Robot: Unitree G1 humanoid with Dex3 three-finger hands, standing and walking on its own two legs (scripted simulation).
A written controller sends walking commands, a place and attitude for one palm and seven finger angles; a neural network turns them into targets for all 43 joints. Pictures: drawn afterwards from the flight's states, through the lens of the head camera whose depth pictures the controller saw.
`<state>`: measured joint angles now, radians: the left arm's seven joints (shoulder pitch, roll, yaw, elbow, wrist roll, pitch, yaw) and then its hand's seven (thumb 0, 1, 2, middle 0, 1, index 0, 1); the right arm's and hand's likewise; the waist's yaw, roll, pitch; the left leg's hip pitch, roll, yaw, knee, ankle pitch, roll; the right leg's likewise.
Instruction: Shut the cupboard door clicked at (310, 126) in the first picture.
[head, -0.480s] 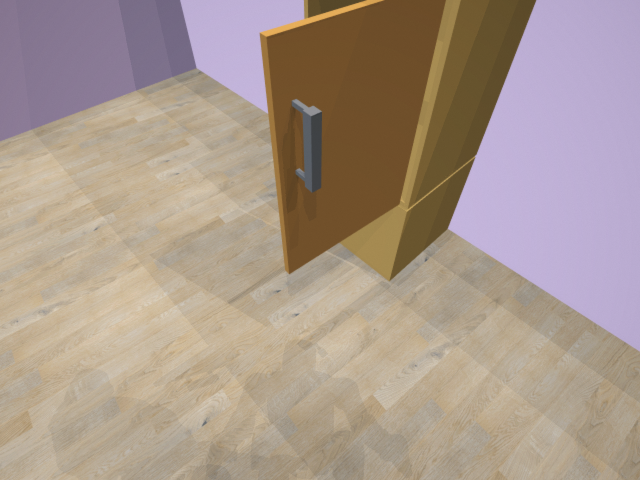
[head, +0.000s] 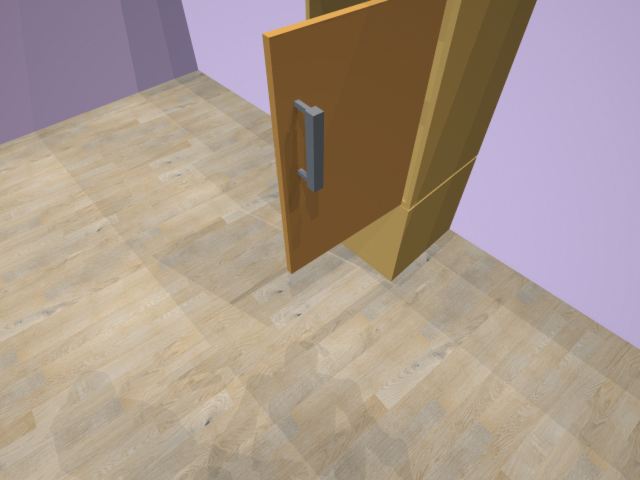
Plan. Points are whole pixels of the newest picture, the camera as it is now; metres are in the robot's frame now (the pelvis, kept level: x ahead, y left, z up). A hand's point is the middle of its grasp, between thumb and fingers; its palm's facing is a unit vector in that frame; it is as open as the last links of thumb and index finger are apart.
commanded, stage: look at it before walking up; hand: left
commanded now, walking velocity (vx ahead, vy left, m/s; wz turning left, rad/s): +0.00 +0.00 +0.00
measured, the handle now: (307, 147) +0.65 +0.06 +0.04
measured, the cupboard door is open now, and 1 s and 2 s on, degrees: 85 85 85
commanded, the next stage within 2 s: walk around to get in front in 0.36 s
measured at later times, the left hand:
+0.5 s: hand out of the picture +0.03 +0.21 -0.17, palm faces +0.00 -0.96 -0.28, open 7.4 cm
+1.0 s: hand out of the picture +0.05 +0.17 -0.18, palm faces -0.17 -0.94 -0.31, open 7.4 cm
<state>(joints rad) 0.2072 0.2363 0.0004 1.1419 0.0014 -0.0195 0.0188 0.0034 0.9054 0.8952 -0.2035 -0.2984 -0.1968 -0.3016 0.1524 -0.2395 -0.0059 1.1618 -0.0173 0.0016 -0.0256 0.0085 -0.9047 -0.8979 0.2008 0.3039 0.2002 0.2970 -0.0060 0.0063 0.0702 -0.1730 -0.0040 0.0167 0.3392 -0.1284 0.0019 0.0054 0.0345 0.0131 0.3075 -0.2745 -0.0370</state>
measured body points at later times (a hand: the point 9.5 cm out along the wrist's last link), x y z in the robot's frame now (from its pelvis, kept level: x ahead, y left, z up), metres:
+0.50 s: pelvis +0.00 +0.00 +0.00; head +0.02 -0.01 +0.45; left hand +0.03 +0.26 -0.15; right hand +0.05 -0.27 -0.15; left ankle +0.04 +0.12 -0.75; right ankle -0.07 -0.10 -0.75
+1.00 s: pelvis -0.03 -0.03 -0.02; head +0.02 -0.07 +0.42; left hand +0.06 +0.22 -0.15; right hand -0.03 -0.29 -0.19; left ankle +0.02 +0.11 -0.71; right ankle -0.06 -0.10 -0.75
